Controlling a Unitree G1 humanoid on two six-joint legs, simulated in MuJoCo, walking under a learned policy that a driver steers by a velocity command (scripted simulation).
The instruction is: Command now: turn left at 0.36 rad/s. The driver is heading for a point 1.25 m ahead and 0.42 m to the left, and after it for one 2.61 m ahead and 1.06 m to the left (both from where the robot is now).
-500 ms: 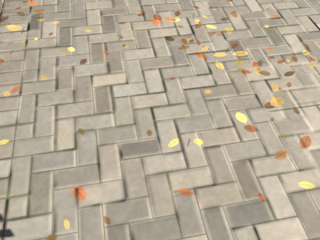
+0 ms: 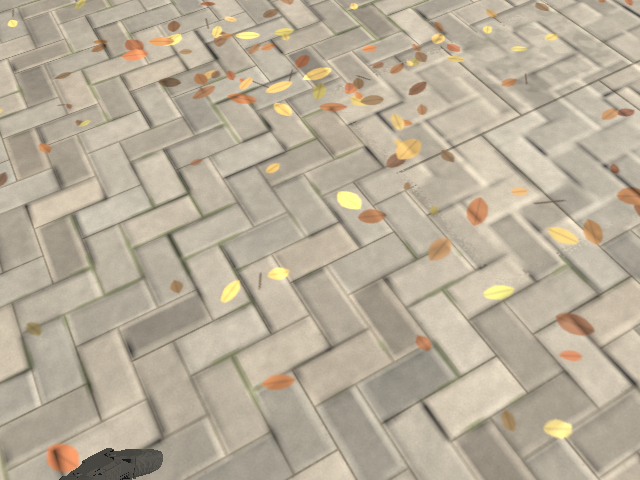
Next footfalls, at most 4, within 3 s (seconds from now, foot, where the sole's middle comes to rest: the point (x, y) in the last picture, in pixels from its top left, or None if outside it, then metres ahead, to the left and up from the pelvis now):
0.50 left None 0.06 0.20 -0.78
0.96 right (159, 432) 0.56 0.37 -0.78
1.36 left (47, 318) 0.87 0.67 -0.78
1.78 right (156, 313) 0.86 0.40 -0.78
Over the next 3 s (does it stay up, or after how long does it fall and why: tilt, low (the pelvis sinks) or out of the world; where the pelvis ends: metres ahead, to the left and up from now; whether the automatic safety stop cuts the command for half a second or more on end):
stays up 1.32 0.52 -0.01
